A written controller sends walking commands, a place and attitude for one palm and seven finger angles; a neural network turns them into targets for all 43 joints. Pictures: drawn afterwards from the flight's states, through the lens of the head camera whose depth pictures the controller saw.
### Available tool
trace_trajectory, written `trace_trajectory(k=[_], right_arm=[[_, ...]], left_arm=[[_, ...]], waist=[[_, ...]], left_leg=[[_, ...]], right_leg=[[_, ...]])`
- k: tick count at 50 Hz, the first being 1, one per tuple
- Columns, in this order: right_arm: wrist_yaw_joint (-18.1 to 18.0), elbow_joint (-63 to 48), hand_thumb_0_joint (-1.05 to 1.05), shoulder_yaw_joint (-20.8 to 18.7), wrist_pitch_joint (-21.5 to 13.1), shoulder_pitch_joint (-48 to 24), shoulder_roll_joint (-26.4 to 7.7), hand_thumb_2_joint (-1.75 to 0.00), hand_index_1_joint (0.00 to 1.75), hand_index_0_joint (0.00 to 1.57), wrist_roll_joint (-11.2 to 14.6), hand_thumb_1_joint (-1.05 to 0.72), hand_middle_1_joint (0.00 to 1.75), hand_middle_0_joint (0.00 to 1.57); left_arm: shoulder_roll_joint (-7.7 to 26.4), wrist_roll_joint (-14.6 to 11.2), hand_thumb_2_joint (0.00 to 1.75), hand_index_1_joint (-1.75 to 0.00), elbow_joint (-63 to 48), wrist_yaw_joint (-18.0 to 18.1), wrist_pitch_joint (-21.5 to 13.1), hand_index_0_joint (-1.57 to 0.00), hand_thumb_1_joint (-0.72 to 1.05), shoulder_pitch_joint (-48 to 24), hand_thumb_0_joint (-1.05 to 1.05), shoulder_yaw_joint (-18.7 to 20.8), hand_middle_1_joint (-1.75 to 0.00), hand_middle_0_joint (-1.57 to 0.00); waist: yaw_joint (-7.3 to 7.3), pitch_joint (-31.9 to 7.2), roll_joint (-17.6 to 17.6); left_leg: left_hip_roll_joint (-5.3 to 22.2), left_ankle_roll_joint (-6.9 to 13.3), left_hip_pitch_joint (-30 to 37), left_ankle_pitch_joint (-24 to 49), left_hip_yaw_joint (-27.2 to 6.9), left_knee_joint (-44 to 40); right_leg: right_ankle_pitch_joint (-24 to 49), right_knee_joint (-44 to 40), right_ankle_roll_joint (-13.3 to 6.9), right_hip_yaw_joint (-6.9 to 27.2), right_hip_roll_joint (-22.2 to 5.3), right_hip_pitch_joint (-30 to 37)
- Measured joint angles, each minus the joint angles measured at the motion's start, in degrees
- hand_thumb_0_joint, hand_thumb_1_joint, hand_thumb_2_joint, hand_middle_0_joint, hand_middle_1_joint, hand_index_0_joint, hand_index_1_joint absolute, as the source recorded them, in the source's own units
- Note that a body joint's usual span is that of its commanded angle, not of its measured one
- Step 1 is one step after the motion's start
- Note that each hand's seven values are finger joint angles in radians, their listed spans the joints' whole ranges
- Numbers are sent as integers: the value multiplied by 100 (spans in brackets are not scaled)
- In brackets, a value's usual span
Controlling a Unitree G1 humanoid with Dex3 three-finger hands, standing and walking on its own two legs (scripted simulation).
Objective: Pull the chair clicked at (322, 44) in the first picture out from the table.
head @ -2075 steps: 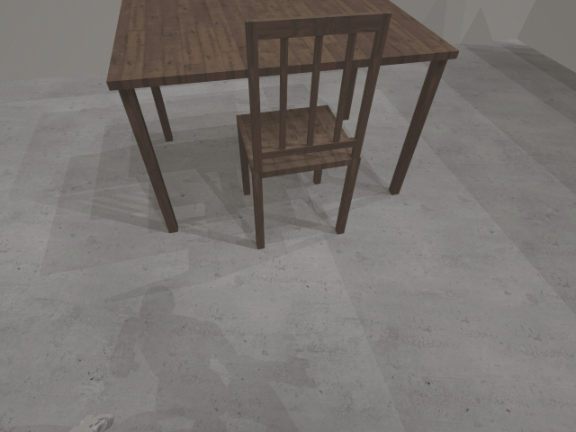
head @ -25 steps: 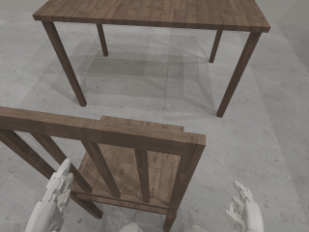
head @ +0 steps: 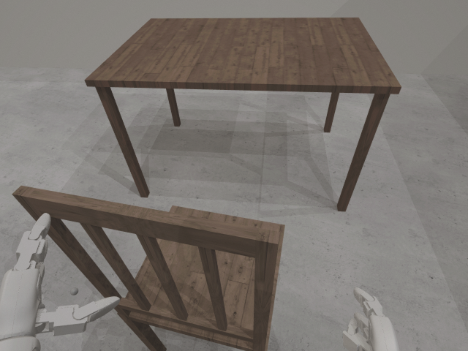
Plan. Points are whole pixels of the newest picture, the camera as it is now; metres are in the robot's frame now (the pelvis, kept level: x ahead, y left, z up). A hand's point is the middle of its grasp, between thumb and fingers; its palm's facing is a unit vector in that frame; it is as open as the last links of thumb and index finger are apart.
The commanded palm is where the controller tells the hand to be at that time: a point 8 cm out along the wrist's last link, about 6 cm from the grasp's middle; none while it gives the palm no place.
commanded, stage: draw the hand back to the body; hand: left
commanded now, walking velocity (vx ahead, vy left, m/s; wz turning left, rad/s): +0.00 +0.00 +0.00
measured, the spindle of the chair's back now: (168, 283) +0.25 +0.17 -0.05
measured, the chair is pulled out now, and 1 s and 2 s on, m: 0.61 0.61 0.61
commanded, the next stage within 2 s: step back with the hand held close in 0.74 s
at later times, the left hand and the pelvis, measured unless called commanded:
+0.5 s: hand (47, 217) +0.22 +0.27 +0.19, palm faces +0.50 -0.76 -0.42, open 7.9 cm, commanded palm +0.17 +0.30 +0.19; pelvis +0.02 +0.00 +0.02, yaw -1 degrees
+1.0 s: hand (53, 219) +0.22 +0.26 +0.19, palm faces +0.45 -0.77 -0.46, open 7.4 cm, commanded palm +0.16 +0.29 +0.19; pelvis +0.01 +0.00 +0.02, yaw -2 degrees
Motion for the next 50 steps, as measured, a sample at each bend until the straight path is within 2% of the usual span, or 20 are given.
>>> trace_trajectory(k=[8, 16, 21, 25, 28, 35, 44, 47, 50], right_arm=[[93, 130, 2, -4, -33, -62, -29, -90, 30, 20, -66, -90, 30, 20], [189, 265, 2, 17, -139, -86, -73, -90, 30, 20, -112, -90, 30, 20], [275, 332, 2, 10, -48, -183, -50, -90, 30, 20, -126, -90, 30, 20], [355, 298, 2, -38, 153, -249, -16, -90, 30, 20, -110, -90, 30, 20], [380, 283, 2, -79, 245, -216, -18, -90, 30, 20, -112, -90, 30, 20], [359, 365, 2, -170, 245, -43, -113, -90, 30, 20, -107, -90, 30, 20], [308, 352, 2, -162, 241, -121, -111, -90, 30, 20, -97, -90, 30, 20], [342, 202, 2, -149, 293, -205, -120, -90, 30, 20, -82, -90, 30, 20], [382, 88, 2, -182, 404, -378, -125, -90, 30, 20, -100, -90, 30, 20]], left_arm=[[53, 12, 58, -18, 35, -35, 31, -13, 23, -159, -1, 100, -17, -11], [224, -12, 72, -24, -200, 49, -23, -18, 52, -666, 0, 565, -23, -16], [272, -32, 80, -27, -182, 51, -217, -19, 69, -1145, 0, 894, -26, -18], [185, -63, 85, -29, 75, -41, -261, -20, 79, -1166, 0, 936, -28, -19], [106, -51, 87, -29, 134, -76, -272, -20, 84, -1056, 0, 876, -29, -18], [149, -32, 90, -30, -250, -112, -258, -21, 88, -786, 1, 829, -29, -18], [133, -40, 90, -30, -33, -101, -226, -21, 89, -927, 1, 805, -30, -20], [163, -67, 90, -31, -134, -155, -387, -21, 89, -980, 1, 952, -30, -20], [253, -50, 90, -31, -193, -140, -607, -21, 89, -966, 1, 1134, -30, -21]], waist=[[76, 195, -98], [178, 321, -76], [132, 322, -22], [38, 340, 6], [4, 372, -23], [43, 349, -47], [39, 376, -28], [6, 432, -6], [-99, 557, -25]], left_leg=[[-49, 30, 624, 271, 80, -714], [-78, 46, 1013, 409, 98, -1114], [-92, 53, 1149, 471, 149, -1291], [-76, 50, 1159, 514, 213, -1391], [-51, 40, 1141, 536, 233, -1435], [-8, 17, 1193, 532, 220, -1475], [7, -2, 1223, 564, 212, -1483], [46, -2, 1068, 557, 219, -1383], [35, 2, 882, 630, 263, -1371]], right_leg=[[213, -589, 28, 56, -54, 557], [314, -925, 49, 60, -86, 919], [341, -1009, 57, 106, -102, 993], [375, -1052, 53, 167, -85, 950], [407, -1097, 42, 184, -59, 924], [430, -1190, 22, 164, -18, 1002], [447, -1175, -1, 154, -3, 1023], [511, -1197, -8, 162, 39, 916], [622, -1214, 3, 211, 32, 725]])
